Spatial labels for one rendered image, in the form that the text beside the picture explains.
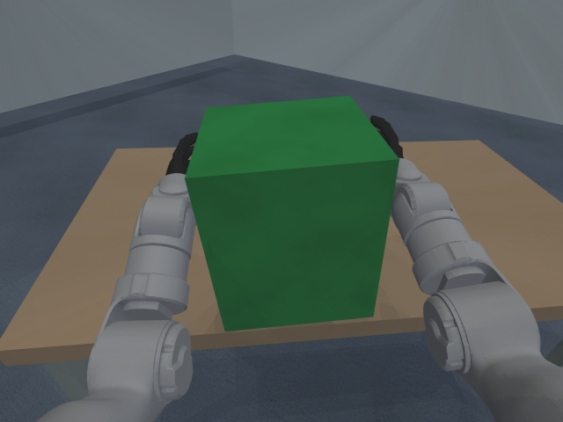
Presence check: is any right robot forearm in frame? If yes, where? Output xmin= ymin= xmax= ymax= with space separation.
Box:
xmin=391 ymin=158 xmax=541 ymax=349

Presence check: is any right robot upper arm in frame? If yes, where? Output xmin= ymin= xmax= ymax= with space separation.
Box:
xmin=423 ymin=281 xmax=563 ymax=422

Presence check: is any table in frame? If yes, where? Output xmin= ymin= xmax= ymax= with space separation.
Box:
xmin=0 ymin=140 xmax=563 ymax=401

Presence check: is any left robot forearm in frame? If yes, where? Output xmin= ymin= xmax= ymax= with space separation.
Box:
xmin=87 ymin=173 xmax=197 ymax=390

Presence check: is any right robot hand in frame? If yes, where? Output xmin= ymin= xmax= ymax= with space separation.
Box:
xmin=370 ymin=115 xmax=403 ymax=158

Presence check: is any left robot upper arm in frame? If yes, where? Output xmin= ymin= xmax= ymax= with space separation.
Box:
xmin=36 ymin=320 xmax=193 ymax=422

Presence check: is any left robot hand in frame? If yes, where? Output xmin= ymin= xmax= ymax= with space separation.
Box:
xmin=165 ymin=133 xmax=198 ymax=176

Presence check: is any carton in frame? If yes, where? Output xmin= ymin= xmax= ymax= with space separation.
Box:
xmin=185 ymin=96 xmax=399 ymax=331

